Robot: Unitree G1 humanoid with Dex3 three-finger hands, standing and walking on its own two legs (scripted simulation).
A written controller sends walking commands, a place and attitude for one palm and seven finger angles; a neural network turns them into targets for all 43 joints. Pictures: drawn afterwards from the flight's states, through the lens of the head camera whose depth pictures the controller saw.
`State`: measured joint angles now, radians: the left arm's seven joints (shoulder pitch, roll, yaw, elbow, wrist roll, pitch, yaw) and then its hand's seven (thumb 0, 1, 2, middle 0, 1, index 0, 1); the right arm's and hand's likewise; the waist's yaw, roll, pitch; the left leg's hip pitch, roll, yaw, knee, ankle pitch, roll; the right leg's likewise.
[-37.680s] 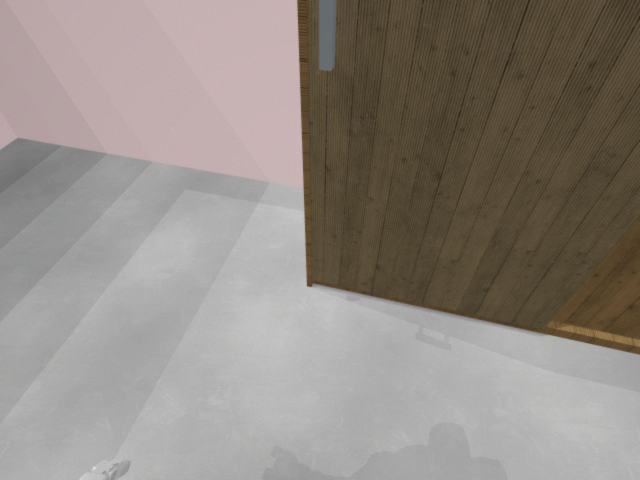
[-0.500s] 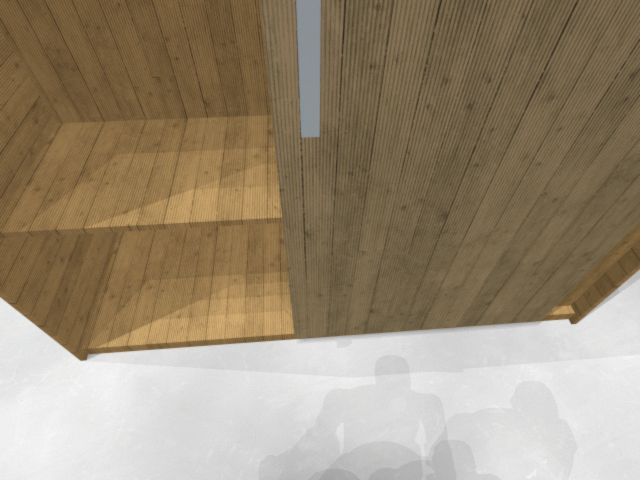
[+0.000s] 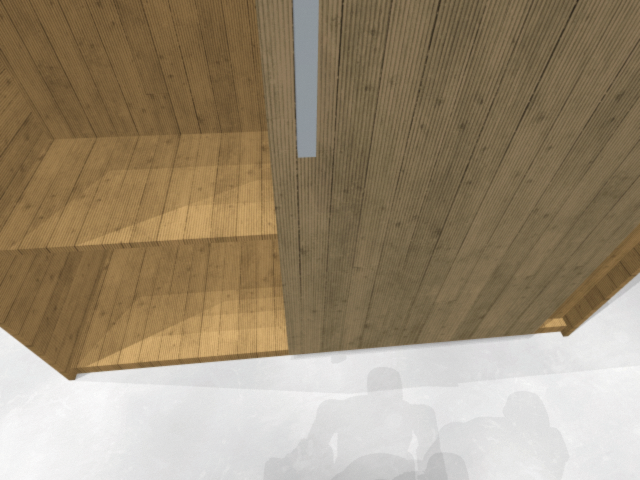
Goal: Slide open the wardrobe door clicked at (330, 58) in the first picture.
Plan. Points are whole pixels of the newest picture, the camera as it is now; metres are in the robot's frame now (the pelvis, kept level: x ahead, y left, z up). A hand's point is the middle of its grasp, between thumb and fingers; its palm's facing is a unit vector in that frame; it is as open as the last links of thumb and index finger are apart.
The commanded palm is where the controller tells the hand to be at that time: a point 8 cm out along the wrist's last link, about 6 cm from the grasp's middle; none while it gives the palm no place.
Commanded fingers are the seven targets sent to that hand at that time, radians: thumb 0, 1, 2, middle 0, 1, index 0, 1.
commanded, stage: let the arm hang, fingers relaxed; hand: left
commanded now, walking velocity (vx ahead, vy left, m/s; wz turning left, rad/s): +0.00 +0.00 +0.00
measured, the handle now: (304, 65) +0.56 +0.06 +0.24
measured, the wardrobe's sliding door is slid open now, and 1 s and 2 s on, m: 0.68 0.68 0.68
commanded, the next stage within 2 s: look to check the result in 0.02 s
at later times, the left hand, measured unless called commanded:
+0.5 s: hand out of the picture +0.02 +0.17 -0.18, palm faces +0.02 -0.98 -0.18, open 7.3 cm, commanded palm none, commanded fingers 0.00 0.90 0.90 -0.20 -0.30 -0.20 -0.30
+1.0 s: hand out of the picture +0.03 +0.17 -0.18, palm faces +0.02 -0.98 -0.19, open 7.3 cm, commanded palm none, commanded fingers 0.00 0.90 0.90 -0.20 -0.30 -0.20 -0.30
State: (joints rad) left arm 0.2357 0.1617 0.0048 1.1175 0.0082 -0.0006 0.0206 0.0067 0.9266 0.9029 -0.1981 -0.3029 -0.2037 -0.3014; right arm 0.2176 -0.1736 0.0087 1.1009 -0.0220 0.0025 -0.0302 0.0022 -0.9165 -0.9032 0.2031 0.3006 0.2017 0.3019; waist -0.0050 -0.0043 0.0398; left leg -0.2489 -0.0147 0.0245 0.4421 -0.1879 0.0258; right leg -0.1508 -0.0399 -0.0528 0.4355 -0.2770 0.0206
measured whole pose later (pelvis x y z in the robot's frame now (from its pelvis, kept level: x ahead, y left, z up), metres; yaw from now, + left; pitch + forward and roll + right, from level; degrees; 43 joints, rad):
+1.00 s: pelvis +0.02 -0.01 +0.00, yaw +0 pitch -1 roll +0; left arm 0.25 0.16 0.01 1.14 0.00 -0.01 0.03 0.00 0.91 0.90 -0.20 -0.30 -0.20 -0.30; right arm 0.22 -0.17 0.01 1.14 -0.02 0.00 -0.04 0.00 -0.92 -0.90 0.20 0.30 0.20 0.30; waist 0.00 -0.01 0.05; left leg -0.18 -0.01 0.03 0.41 -0.21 0.02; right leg -0.07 -0.04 -0.05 0.39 -0.29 0.02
